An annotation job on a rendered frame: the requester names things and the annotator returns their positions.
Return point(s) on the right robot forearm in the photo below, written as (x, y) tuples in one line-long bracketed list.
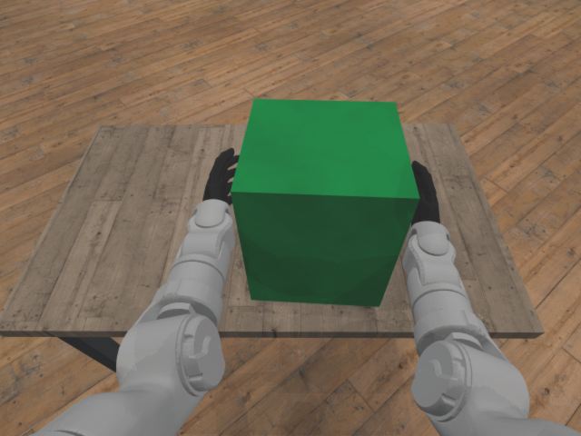
[(438, 299)]

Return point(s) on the robot right hand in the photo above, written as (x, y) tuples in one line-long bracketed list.
[(427, 209)]

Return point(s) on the robot left upper arm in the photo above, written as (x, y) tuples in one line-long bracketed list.
[(164, 369)]

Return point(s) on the left robot forearm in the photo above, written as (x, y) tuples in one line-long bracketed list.
[(199, 270)]

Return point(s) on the carton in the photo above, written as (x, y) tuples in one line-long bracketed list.
[(323, 196)]

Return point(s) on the robot right upper arm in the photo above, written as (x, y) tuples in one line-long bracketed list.
[(467, 392)]

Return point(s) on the table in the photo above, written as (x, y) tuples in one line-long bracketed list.
[(113, 237)]

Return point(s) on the robot left hand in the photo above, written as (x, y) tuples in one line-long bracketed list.
[(217, 186)]

